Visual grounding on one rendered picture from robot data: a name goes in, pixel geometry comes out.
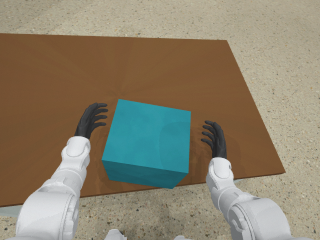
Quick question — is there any right robot upper arm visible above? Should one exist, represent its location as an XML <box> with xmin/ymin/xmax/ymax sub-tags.
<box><xmin>228</xmin><ymin>198</ymin><xmax>314</xmax><ymax>240</ymax></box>

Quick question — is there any robot left forearm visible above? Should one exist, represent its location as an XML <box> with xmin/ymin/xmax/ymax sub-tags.
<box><xmin>15</xmin><ymin>136</ymin><xmax>91</xmax><ymax>235</ymax></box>

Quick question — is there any table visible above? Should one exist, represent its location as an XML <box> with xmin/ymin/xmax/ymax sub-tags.
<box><xmin>0</xmin><ymin>33</ymin><xmax>286</xmax><ymax>218</ymax></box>

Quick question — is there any robot left shin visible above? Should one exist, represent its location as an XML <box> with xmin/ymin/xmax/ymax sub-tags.
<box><xmin>106</xmin><ymin>229</ymin><xmax>122</xmax><ymax>237</ymax></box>

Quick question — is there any robot right forearm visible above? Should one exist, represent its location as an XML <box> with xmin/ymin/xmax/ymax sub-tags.
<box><xmin>205</xmin><ymin>157</ymin><xmax>291</xmax><ymax>234</ymax></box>

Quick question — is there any robot left hand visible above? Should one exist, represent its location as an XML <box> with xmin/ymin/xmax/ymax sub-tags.
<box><xmin>74</xmin><ymin>102</ymin><xmax>108</xmax><ymax>140</ymax></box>

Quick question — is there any left robot upper arm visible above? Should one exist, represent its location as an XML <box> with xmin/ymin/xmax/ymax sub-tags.
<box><xmin>5</xmin><ymin>191</ymin><xmax>79</xmax><ymax>240</ymax></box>

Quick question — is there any robot right hand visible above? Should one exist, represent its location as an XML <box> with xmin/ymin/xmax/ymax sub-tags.
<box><xmin>201</xmin><ymin>120</ymin><xmax>227</xmax><ymax>160</ymax></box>

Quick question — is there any carton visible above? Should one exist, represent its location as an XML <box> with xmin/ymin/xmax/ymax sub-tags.
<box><xmin>101</xmin><ymin>99</ymin><xmax>191</xmax><ymax>189</ymax></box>

